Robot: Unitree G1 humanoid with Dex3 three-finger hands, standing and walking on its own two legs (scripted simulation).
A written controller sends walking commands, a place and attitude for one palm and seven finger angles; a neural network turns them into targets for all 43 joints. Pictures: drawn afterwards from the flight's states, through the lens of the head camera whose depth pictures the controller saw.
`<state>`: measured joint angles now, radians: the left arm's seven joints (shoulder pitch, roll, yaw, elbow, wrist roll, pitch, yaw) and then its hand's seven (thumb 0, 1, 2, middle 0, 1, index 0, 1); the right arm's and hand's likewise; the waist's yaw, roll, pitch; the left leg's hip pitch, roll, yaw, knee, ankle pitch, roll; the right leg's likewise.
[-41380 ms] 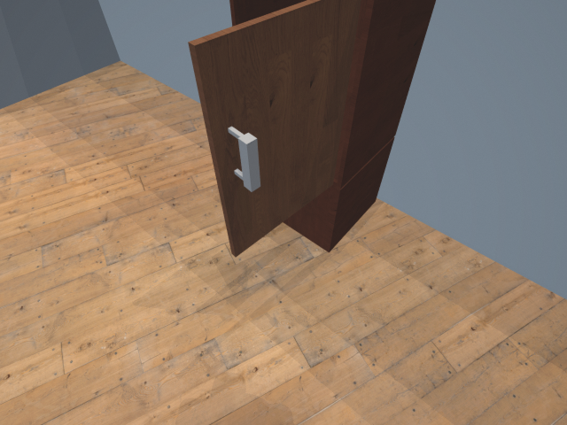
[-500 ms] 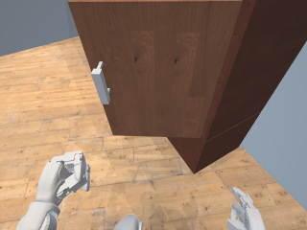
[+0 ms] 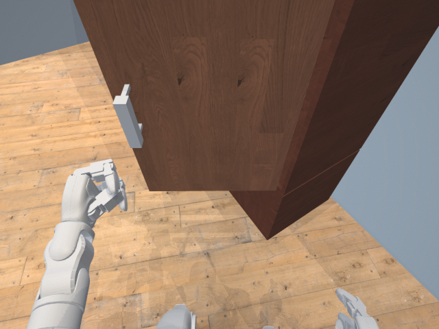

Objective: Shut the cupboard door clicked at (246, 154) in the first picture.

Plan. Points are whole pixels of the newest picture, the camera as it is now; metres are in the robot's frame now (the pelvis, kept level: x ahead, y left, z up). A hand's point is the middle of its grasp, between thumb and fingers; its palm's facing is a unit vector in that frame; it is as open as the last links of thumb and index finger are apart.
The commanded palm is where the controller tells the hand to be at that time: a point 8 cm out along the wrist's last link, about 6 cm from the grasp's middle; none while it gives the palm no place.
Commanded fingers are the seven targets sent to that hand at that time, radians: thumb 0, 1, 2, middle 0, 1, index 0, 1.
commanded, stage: bring the fist close to the handle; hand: left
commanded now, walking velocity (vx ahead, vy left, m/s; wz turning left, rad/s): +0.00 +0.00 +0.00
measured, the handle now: (131, 116) +0.53 +0.22 +0.07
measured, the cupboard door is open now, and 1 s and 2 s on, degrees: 58 58 46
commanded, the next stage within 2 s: push the door shut along its arc in 0.88 s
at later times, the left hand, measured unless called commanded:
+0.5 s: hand (135, 149) +0.43 +0.19 +0.07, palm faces +0.06 -1.00 -0.01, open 3.1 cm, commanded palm +0.40 +0.24 +0.07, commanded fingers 0.00 0.90 0.90 -1.30 -1.50 -1.30 -1.50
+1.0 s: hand (135, 146) +0.44 +0.19 +0.07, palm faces +0.06 -1.00 -0.03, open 3.1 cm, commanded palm +0.41 +0.24 +0.07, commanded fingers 0.00 0.90 0.90 -1.30 -1.50 -1.30 -1.50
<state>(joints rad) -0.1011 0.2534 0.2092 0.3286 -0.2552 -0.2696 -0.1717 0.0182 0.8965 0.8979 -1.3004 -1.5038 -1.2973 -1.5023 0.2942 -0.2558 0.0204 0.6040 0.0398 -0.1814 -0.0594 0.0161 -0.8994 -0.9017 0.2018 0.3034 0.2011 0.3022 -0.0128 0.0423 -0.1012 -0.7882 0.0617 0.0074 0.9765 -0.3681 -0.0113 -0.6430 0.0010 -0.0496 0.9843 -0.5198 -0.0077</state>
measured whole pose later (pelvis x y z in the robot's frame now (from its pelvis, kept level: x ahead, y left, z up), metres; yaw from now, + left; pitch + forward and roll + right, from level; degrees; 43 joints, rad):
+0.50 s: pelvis +0.00 +0.01 -0.01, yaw -1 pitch +14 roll -2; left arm -0.61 0.34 0.29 0.89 -0.17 -0.32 -0.16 0.02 0.90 0.90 -1.30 -1.50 -1.30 -1.50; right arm 0.31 -0.25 0.02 0.66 0.03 -0.09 -0.04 0.01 -0.90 -0.90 0.20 0.30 0.20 0.30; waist -0.07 0.03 -0.10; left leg -0.88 0.07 0.01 1.01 -0.37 0.00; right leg -0.74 0.01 -0.05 1.01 -0.51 0.00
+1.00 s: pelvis +0.00 +0.00 -0.01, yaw -1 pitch +14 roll -2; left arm -0.62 0.36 0.32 0.94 -0.15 -0.39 -0.18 0.02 0.90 0.90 -1.30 -1.50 -1.30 -1.50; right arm 0.34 -0.25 0.00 0.66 0.03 -0.03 -0.03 0.01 -0.90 -0.90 0.20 0.30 0.20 0.30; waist -0.08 0.03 -0.11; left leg -0.89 0.08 0.01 1.01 -0.37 -0.01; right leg -0.75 0.02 -0.04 1.00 -0.51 0.00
